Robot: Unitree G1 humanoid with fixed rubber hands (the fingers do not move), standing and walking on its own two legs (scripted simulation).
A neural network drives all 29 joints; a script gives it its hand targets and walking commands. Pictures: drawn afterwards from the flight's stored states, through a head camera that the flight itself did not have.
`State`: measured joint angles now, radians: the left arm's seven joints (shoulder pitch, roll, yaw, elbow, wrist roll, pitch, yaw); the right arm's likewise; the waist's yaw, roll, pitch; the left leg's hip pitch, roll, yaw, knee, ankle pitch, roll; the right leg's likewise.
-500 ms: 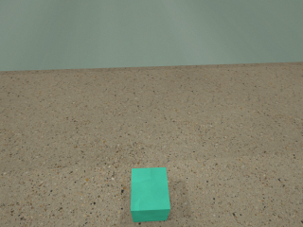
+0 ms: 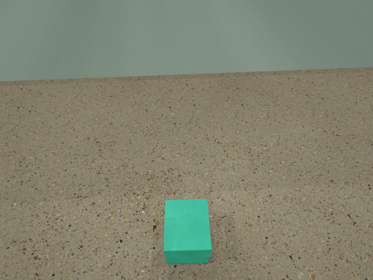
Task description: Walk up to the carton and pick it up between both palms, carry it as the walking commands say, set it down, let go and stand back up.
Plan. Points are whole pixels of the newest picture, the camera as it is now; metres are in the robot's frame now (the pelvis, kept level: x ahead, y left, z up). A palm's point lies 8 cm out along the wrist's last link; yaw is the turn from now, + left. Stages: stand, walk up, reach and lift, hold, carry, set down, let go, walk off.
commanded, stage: walk up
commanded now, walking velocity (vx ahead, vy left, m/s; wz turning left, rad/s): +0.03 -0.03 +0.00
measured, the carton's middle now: (186, 232) +0.44 +0.02 -0.65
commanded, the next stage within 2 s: stand in 0.98 s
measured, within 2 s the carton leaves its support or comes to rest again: neither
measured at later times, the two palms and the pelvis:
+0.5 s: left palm out of the picture +0.00 +0.24 -0.14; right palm out of the picture +0.02 -0.18 -0.15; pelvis +0.02 +0.02 +0.00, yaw +0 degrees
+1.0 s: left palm out of the picture +0.09 +0.20 -0.15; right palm out of the picture +0.07 -0.23 -0.15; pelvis +0.08 -0.02 +0.00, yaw -1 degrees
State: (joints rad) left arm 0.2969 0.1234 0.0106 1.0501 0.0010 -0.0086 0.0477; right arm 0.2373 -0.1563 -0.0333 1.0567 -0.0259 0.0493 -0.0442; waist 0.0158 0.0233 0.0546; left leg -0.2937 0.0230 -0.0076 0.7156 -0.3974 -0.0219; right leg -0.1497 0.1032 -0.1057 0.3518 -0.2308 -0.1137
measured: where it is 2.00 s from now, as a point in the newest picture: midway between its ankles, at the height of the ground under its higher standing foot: outside the picture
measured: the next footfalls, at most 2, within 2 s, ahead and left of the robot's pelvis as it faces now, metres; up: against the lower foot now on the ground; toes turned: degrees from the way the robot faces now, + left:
left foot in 0.08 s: +0.03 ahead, +0.12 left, +0.00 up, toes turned -2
right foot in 0.70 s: +0.08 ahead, -0.11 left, +0.00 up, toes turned +6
